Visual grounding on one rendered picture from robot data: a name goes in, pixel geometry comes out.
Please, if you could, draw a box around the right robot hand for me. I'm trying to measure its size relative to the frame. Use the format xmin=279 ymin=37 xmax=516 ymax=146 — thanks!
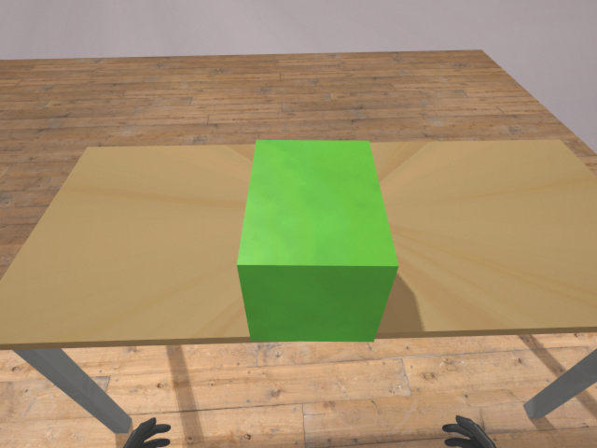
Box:
xmin=442 ymin=415 xmax=496 ymax=448

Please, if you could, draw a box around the left robot hand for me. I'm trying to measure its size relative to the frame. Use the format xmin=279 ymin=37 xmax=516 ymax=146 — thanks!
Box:
xmin=123 ymin=417 xmax=171 ymax=448

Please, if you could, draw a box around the carton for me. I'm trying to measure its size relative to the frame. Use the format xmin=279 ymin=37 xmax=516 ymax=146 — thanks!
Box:
xmin=237 ymin=140 xmax=398 ymax=342

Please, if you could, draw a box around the table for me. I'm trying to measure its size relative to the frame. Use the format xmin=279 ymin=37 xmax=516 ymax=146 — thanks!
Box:
xmin=0 ymin=140 xmax=597 ymax=434

